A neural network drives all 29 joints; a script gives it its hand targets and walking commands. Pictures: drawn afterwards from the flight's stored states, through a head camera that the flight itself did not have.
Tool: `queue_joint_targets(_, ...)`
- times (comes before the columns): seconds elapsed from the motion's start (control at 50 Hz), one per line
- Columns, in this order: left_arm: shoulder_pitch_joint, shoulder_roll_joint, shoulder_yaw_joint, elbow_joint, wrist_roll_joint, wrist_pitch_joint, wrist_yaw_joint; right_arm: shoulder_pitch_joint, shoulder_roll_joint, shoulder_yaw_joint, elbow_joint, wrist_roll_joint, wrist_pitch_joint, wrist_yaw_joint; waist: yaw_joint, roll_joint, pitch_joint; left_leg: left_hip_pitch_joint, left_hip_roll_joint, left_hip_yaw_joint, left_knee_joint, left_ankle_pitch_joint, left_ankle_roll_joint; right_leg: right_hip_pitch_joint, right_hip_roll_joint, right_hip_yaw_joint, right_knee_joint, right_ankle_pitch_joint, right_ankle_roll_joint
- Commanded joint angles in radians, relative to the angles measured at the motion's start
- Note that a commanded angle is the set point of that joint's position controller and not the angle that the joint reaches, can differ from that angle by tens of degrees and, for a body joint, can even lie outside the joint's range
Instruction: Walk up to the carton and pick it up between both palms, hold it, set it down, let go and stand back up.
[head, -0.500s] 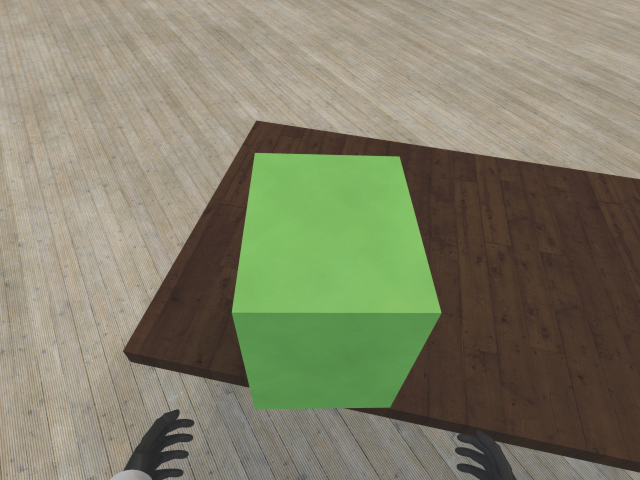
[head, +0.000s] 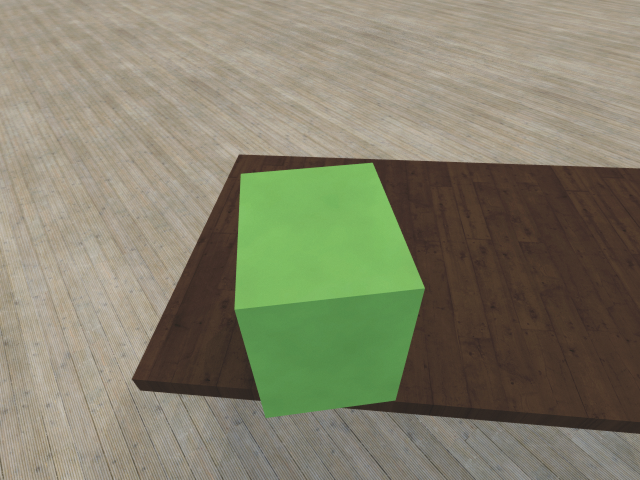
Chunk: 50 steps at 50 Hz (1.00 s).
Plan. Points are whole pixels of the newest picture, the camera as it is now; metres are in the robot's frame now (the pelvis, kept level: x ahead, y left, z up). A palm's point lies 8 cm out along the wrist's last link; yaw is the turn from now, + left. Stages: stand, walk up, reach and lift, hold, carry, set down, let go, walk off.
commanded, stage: stand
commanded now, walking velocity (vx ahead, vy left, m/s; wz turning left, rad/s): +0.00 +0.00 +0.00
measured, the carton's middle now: (319, 289) +0.43 +0.04 -0.02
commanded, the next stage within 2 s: none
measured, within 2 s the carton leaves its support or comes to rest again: neither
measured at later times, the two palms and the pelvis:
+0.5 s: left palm out of the picture +0.01 +0.24 -0.13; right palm out of the picture -0.06 -0.20 -0.15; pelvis -0.01 +0.03 +0.00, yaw -3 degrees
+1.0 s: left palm out of the picture +0.02 +0.25 -0.14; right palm out of the picture -0.07 -0.18 -0.15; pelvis -0.01 +0.04 +0.00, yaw -5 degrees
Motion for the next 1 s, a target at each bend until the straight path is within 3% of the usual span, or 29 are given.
queue_joint_targets(0.0,-0.024,0.121,0.029,-0.051,-0.002,-0.026,0.007,-0.005,-0.121,-0.019,-0.045,0.005,-0.021,-0.008,0.005,0.007,0.132,0.038,0.070,-0.114,-0.170,0.146,0.032,-0.120,-0.096,0.109,-0.151,0.310,-0.041)
queue_joint_targets(0.04,-0.009,0.126,0.025,-0.024,-0.004,-0.022,0.010,0.027,-0.112,-0.018,-0.035,0.007,-0.020,-0.010,-0.004,-0.016,0.130,0.059,0.072,-0.121,-0.189,0.129,0.036,-0.126,-0.091,0.103,-0.162,0.272,-0.038)
queue_joint_targets(0.16,-0.007,0.091,0.002,0.034,-0.005,-0.010,0.014,0.067,-0.085,-0.010,0.011,0.007,-0.015,-0.015,-0.004,0.015,0.175,0.033,0.087,-0.132,-0.251,0.030,0.044,-0.126,-0.080,0.086,-0.161,0.208,-0.030)
queue_joint_targets(0.22,-0.011,0.079,-0.009,0.064,-0.009,-0.006,0.015,0.085,-0.078,-0.008,0.027,0.010,-0.015,-0.016,-0.013,-0.008,0.188,0.039,0.088,-0.133,-0.269,0.013,0.041,-0.151,-0.072,0.081,-0.152,0.195,-0.023)
queue_joint_targets(0.28,-0.009,0.089,-0.010,0.090,-0.006,-0.009,0.019,0.084,-0.056,-0.004,0.038,0.010,-0.017,-0.016,-0.009,-0.027,0.194,0.050,0.089,-0.126,-0.266,0.063,0.047,-0.158,-0.076,0.083,-0.148,0.229,-0.020)
queue_joint_targets(0.4,-0.005,0.069,-0.027,0.127,-0.008,-0.008,0.024,0.108,-0.029,-0.002,0.063,0.010,-0.015,-0.019,-0.020,-0.043,0.206,0.041,0.089,-0.111,-0.261,0.046,0.053,-0.171,-0.078,0.089,-0.139,0.215,-0.016)
queue_joint_targets(0.44,-0.014,0.047,-0.035,0.132,-0.010,-0.007,0.025,0.097,-0.034,-0.003,0.070,0.009,-0.013,-0.020,-0.017,-0.019,0.203,0.044,0.086,-0.099,-0.252,0.054,0.054,-0.176,-0.080,0.099,-0.135,0.222,-0.018)
queue_joint_targets(0.48,-0.031,0.063,-0.035,0.141,-0.010,-0.006,0.027,0.101,-0.027,-0.002,0.067,0.011,-0.018,-0.021,-0.027,-0.047,0.189,0.066,0.090,-0.105,-0.246,0.103,0.056,-0.187,-0.073,0.089,-0.118,0.240,-0.017)
queue_joint_targets(0.5,-0.011,0.057,-0.037,0.149,-0.010,-0.006,0.029,0.109,-0.021,0.000,0.072,0.012,-0.019,-0.022,-0.023,-0.021,0.177,0.069,0.089,-0.097,-0.243,0.122,0.057,-0.171,-0.075,0.090,-0.116,0.244,-0.014)
queue_joint_targets(0.54,-0.004,0.053,-0.041,0.160,-0.013,-0.009,0.031,0.107,-0.025,-0.002,0.073,0.014,-0.019,-0.023,-0.022,-0.030,0.171,0.069,0.089,-0.089,-0.233,0.128,0.064,-0.169,-0.079,0.094,-0.113,0.254,-0.016)
queue_joint_targets(0.58,-0.002,0.051,-0.043,0.173,-0.014,-0.006,0.033,0.120,-0.010,0.002,0.081,0.015,-0.020,-0.024,-0.023,-0.033,0.151,0.102,0.092,-0.081,-0.215,0.216,0.065,-0.172,-0.081,0.090,-0.100,0.281,-0.016)
queue_joint_targets(0.66,-0.022,0.030,-0.054,0.182,-0.013,0.001,0.037,0.103,-0.010,0.000,0.081,0.016,-0.012,-0.028,-0.024,-0.019,0.168,0.079,0.098,-0.072,-0.226,0.144,0.073,-0.186,-0.079,0.090,-0.091,0.258,-0.008)
queue_joint_targets(0.74,-0.029,0.023,-0.057,0.196,-0.013,0.007,0.036,0.102,-0.014,0.001,0.080,0.021,-0.007,-0.027,-0.033,-0.060,0.171,0.073,0.098,-0.071,-0.226,0.117,0.073,-0.198,-0.075,0.089,-0.083,0.263,-0.008)
queue_joint_targets(0.76,-0.023,0.024,-0.059,0.199,-0.013,0.008,0.037,0.111,0.001,0.004,0.084,0.020,-0.007,-0.029,-0.028,-0.024,0.168,0.071,0.102,-0.081,-0.229,0.124,0.077,-0.190,-0.074,0.084,-0.077,0.253,-0.006)
queue_joint_targets(0.78,-0.032,0.040,-0.054,0.200,-0.013,0.007,0.037,0.099,-0.014,0.001,0.084,0.020,-0.006,-0.030,-0.024,-0.025,0.168,0.064,0.105,-0.073,-0.229,0.108,0.081,-0.192,-0.072,0.084,-0.078,0.248,-0.006)
queue_joint_targets(0.92,-0.053,0.026,-0.060,0.212,-0.011,0.009,0.038,0.102,-0.007,0.004,0.084,0.021,-0.008,-0.030,-0.032,-0.043,0.150,0.062,0.103,-0.063,-0.215,0.162,0.081,-0.171,-0.069,0.082,-0.062,0.278,-0.006)
queue_joint_targets(0.98,-0.040,0.023,-0.063,0.222,-0.013,0.012,0.041,0.102,-0.018,0.004,0.083,0.022,-0.013,-0.030,-0.025,-0.021,0.140,0.081,0.108,-0.055,-0.203,0.198,0.087,-0.180,-0.071,0.084,-0.055,0.290,-0.001)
